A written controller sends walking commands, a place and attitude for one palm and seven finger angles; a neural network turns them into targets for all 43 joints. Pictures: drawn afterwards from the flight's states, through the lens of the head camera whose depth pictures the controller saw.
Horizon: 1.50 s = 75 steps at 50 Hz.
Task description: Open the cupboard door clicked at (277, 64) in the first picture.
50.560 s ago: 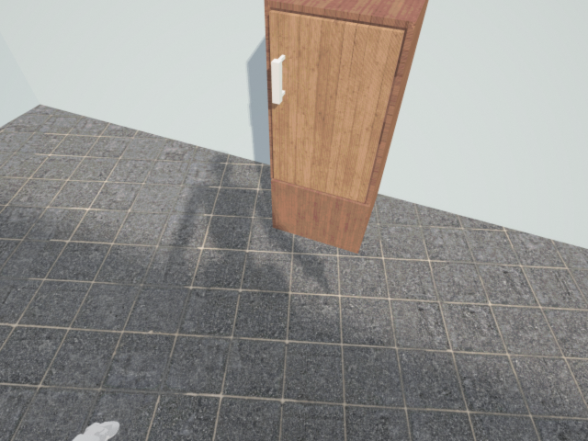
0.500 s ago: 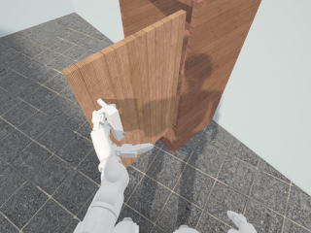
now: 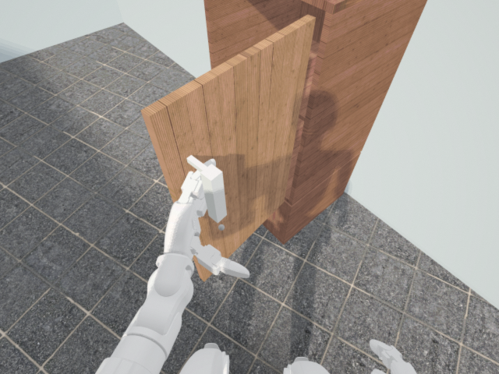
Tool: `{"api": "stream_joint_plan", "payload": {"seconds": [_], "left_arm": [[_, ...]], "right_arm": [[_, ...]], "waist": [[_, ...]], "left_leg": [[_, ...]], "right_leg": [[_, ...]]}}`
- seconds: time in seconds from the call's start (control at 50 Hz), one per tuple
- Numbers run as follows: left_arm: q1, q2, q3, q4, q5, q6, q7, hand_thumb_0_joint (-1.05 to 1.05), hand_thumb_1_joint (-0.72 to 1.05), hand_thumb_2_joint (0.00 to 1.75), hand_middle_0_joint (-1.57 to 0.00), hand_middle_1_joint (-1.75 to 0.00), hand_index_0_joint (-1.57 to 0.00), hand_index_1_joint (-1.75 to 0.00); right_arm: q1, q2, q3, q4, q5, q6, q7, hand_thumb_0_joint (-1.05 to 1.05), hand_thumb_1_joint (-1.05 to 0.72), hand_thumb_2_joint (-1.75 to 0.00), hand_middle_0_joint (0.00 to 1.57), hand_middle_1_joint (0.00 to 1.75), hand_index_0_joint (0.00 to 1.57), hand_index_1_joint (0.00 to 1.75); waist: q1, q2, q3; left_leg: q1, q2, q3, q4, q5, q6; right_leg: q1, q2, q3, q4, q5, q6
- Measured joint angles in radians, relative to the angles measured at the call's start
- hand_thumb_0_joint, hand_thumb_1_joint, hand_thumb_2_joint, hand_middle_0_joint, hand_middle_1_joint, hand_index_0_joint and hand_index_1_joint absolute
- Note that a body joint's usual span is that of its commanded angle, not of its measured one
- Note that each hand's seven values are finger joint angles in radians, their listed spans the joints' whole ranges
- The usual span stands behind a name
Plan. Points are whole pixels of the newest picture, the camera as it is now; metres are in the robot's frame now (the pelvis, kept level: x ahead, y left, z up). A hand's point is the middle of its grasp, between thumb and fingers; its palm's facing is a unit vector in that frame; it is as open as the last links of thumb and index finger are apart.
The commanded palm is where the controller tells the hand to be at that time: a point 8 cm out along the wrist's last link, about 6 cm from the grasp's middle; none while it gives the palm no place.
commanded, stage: slide the hand sideways off the handle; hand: left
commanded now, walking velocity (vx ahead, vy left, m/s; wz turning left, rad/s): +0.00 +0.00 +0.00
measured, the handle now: (206, 189) +0.41 +0.09 +0.05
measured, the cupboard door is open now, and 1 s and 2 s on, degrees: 97 97 97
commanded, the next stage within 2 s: draw the hand back to the body in 0.96 s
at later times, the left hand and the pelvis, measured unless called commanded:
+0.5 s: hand (203, 245) +0.30 +0.08 +0.05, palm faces +0.00 -1.00 +0.01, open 16.3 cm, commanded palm +0.28 +0.14 +0.05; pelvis +0.00 -0.01 +0.00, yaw +0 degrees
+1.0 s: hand (172, 280) +0.25 +0.12 +0.04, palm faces +0.03 -1.00 -0.03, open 16.3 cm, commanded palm +0.23 +0.18 +0.05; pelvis +0.02 -0.03 -0.01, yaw +1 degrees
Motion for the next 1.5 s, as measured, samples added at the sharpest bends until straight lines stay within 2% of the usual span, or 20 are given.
{"api": "stream_joint_plan", "payload": {"seconds": [0.04, 0.06, 0.12, 0.18, 0.24, 0.36, 0.44, 0.66, 0.88, 1.0, 1.08, 1.16, 1.26, 1.34, 1.5], "left_arm": [[0.000, -0.037, 0.015, 0.000, -0.032, 0.013, 0.008, -0.01, -0.50, 0.30, -0.18, -0.35, -0.15, -0.34], [0.001, -0.053, 0.025, 0.002, -0.031, 0.014, 0.019, -0.01, -0.50, 0.30, -0.18, -0.34, -0.15, -0.33], [0.012, -0.072, 0.038, -0.005, 0.013, 0.003, 0.052, -0.01, -0.50, 0.30, -0.15, -0.32, -0.16, -0.32], [0.044, -0.062, 0.038, -0.036, 0.060, -0.018, 0.061, -0.01, -0.50, 0.30, -0.15, -0.31, -0.16, -0.31], [0.085, -0.043, 0.035, -0.075, 0.071, -0.022, 0.052, -0.01, -0.50, 0.30, -0.15, -0.30, -0.16, -0.31], [0.154, -0.006, 0.047, -0.142, 0.028, 0.005, 0.019, -0.01, -0.50, 0.30, -0.16, -0.30, -0.15, -0.30], [0.191, 0.008, 0.053, -0.194, 0.005, 0.001, -0.010, -0.01, -0.50, 0.30, -0.17, -0.31, -0.15, -0.30], [0.324, 0.034, 0.097, -0.303, -0.027, 0.026, -0.094, -0.01, -0.50, 0.30, -0.16, -0.30, -0.16, -0.30], [0.499, 0.078, 0.173, -0.426, -0.079, 0.004, -0.184, -0.01, -0.50, 0.30, -0.15, -0.30, -0.15, -0.30], [0.542, 0.094, 0.197, -0.468, -0.117, 0.001, -0.233, -0.01, -0.50, 0.30, -0.15, -0.30, -0.15, -0.30], [0.530, 0.092, 0.195, -0.482, -0.124, -0.006, -0.246, -0.01, -0.50, 0.30, -0.15, -0.30, -0.15, -0.30], [0.512, 0.103, 0.199, -0.507, -0.123, 0.032, -0.250, -0.01, -0.50, 0.30, -0.15, -0.30, -0.15, -0.30], [0.578, 0.129, 0.223, -0.610, -0.139, 0.101, -0.230, -0.01, -0.50, 0.30, -0.15, -0.30, -0.15, -0.30], [0.631, 0.132, 0.244, -0.655, -0.154, 0.127, -0.222, -0.01, -0.50, 0.30, -0.15, -0.30, -0.15, -0.30], [0.671, 0.151, 0.256, -0.681, -0.174, 0.172, -0.260, -0.01, -0.50, 0.30, -0.15, -0.30, -0.15, -0.30]], "right_arm": [[0.005, -0.008, 0.001, -0.002, 0.005, -0.005, 0.000, 0.01, -0.90, -0.90, 0.20, 0.30, 0.20, 0.30], [0.008, -0.009, 0.002, -0.005, 0.003, -0.005, 0.003, 0.01, -0.90, -0.90, 0.20, 0.30, 0.20, 0.30], [0.011, -0.007, 0.003, -0.022, -0.007, -0.004, 0.018, 0.01, -0.90, -0.90, 0.20, 0.30, 0.20, 0.30], [0.010, 0.000, 0.002, -0.044, -0.013, 0.003, 0.032, 0.01, -0.90, -0.90, 0.20, 0.30, 0.20, 0.30], [0.001, 0.002, 0.001, -0.059, -0.012, 0.012, 0.037, 0.01, -0.90, -0.90, 0.20, 0.30, 0.20, 0.30], [-0.024, 0.004, 0.011, -0.068, -0.001, 0.017, 0.018, 0.01, -0.90, -0.90, 0.20, 0.30, 0.20, 0.30], [-0.037, 0.006, 0.016, -0.072, 0.003, 0.002, 0.007, 0.01, -0.90, -0.90, 0.20, 0.30, 0.20, 0.30], [-0.043, 0.002, 0.014, -0.098, 0.009, -0.014, -0.006, 0.01, -0.90, -0.90, 0.20, 0.30, 0.20, 0.30], [-0.029, -0.010, 0.006, -0.109, 0.014, -0.038, -0.024, 0.01, -0.90, -0.90, 0.20, 0.30, 0.20, 0.30], [-0.030, -0.017, 0.001, -0.110, 0.016, -0.060, -0.040, 0.01, -0.90, -0.90, 0.20, 0.30, 0.20, 0.30], [-0.032, -0.021, 0.002, -0.107, 0.015, -0.077, -0.047, 0.01, -0.90, -0.90, 0.20, 0.30, 0.20, 0.30], [-0.030, -0.013, 0.006, -0.109, 0.021, -0.075, -0.053, 0.01, -0.90, -0.90, 0.20, 0.30, 0.20, 0.30], [0.002, 0.001, 0.016, -0.126, 0.037, -0.065, -0.060, 0.01, -0.90, -0.90, 0.20, 0.30, 0.20, 0.30], [0.027, -0.002, 0.026, -0.136, 0.043, -0.070, -0.064, 0.01, -0.90, -0.90, 0.20, 0.30, 0.20, 0.30], [0.030, -0.021, 0.035, -0.142, 0.049, -0.099, -0.076, 0.01, -0.90, -0.90, 0.20, 0.30, 0.20, 0.30]], "waist": [[0.003, -0.002, 0.000], [0.004, -0.006, -0.004], [0.002, -0.024, -0.017], [0.000, -0.037, -0.022], [0.003, -0.035, -0.016], [0.016, -0.026, -0.002], [0.022, -0.024, -0.003], [0.033, -0.026, -0.014], [0.036, -0.027, -0.028], [0.036, -0.020, -0.026], [0.036, -0.014, -0.030], [0.034, -0.016, -0.025], [0.028, -0.007, -0.026], [0.027, 0.007, -0.036], [0.035, 0.001, -0.022]], "left_leg": [[0.009, -0.002, 0.008, -0.012, 0.006, 0.004], [0.010, -0.003, 0.013, -0.017, 0.009, 0.005], [-0.001, -0.003, 0.024, -0.016, 0.011, 0.007], [-0.016, 0.000, 0.028, -0.001, 0.005, 0.005], [-0.021, 0.003, 0.025, 0.013, -0.003, 0.002], [-0.011, 0.005, 0.015, 0.012, -0.005, -0.003], [-0.008, 0.005, 0.007, 0.008, -0.006, -0.009], [0.001, 0.008, -0.003, 0.005, -0.023, -0.025], [-0.006, 0.013, -0.019, 0.019, -0.041, -0.041], [-0.031, 0.013, -0.029, 0.043, -0.047, -0.044], [-0.054, 0.013, -0.034, 0.065, -0.051, -0.043], [-0.052, 0.015, -0.030, 0.070, -0.053, -0.042], [0.029, 0.016, -0.020, 0.009, -0.037, -0.036], [0.091, 0.013, -0.019, -0.046, -0.020, -0.030], [0.162, 0.009, -0.020, -0.096, -0.001, -0.022]], "right_leg": [[0.005, -0.003, 0.008, -0.008, 0.006, 0.004], [0.003, -0.004, 0.012, -0.008, 0.008, 0.006], [-0.017, -0.006, 0.023, 0.004, 0.007, 0.007], [-0.036, -0.003, 0.027, 0.023, 0.000, 0.004], [-0.039, 0.000, 0.024, 0.034, -0.007, 0.000], [-0.025, 0.003, 0.015, 0.031, -0.010, -0.005], [-0.020, 0.004, 0.008, 0.026, -0.013, -0.010], [-0.011, 0.009, -0.001, 0.027, -0.034, -0.025], [-0.015, 0.015, -0.016, 0.041, -0.057, -0.038], [-0.034, 0.016, -0.026, 0.060, -0.064, -0.041], [-0.054, 0.016, -0.031, 0.078, -0.068, -0.040], [-0.053, 0.018, -0.027, 0.083, -0.068, -0.039], [0.025, 0.020, -0.016, 0.017, -0.044, -0.032], [0.091, 0.018, -0.013, -0.045, -0.022, -0.025], [0.167, 0.016, -0.013, -0.107, 0.002, -0.018]]}}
